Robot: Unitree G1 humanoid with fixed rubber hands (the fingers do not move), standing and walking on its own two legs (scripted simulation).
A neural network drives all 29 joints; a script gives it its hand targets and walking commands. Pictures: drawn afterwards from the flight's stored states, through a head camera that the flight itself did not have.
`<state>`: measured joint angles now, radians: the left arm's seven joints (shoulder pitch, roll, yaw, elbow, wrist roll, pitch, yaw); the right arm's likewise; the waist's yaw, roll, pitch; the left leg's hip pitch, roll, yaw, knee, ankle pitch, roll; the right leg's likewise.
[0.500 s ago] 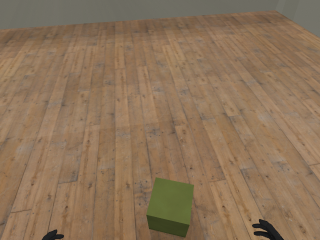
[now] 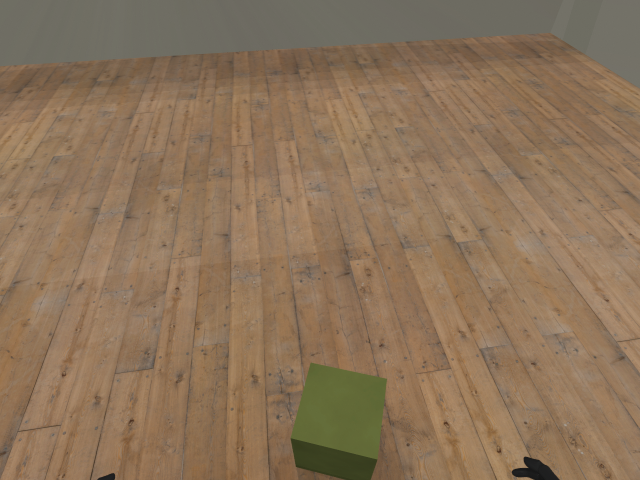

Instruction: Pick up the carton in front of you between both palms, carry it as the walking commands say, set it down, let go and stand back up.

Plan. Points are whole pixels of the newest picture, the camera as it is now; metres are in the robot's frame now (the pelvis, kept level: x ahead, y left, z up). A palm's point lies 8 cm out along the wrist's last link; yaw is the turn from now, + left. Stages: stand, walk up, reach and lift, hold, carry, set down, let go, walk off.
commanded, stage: stand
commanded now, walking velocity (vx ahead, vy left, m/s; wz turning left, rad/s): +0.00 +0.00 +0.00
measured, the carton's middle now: (339, 424) +0.43 -0.05 -0.65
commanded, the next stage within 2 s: none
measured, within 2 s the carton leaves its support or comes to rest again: neither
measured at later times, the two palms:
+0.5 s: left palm out of the picture +0.08 +0.31 -0.09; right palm out of the picture +0.08 -0.30 -0.10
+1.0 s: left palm out of the picture +0.07 +0.31 -0.09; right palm out of the picture +0.07 -0.30 -0.10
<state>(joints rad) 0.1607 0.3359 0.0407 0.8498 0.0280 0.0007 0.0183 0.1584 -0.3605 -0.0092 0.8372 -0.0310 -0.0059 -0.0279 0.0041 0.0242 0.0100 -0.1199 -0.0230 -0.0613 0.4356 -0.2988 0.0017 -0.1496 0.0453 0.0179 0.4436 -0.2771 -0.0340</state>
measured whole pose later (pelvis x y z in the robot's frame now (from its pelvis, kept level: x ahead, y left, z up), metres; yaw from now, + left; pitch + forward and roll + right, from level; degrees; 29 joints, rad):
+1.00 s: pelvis -0.03 +0.00 +0.01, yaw +0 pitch -2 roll +0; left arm 0.12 0.38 0.02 1.03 0.01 -0.01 0.01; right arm 0.13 -0.39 0.01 1.02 -0.02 -0.02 -0.02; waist 0.01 0.01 0.03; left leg -0.09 -0.02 -0.06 0.34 -0.21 0.00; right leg -0.11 0.04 0.02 0.34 -0.19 -0.03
